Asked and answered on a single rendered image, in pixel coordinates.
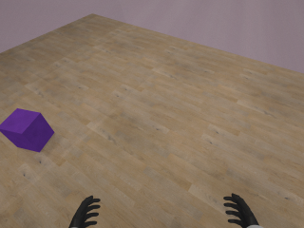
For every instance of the carton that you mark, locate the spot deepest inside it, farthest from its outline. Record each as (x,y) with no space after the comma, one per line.
(27,129)

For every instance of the robot left hand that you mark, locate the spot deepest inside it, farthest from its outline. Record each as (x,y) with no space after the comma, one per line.
(80,217)

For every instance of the robot right hand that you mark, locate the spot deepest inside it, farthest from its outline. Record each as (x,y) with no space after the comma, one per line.
(243,211)

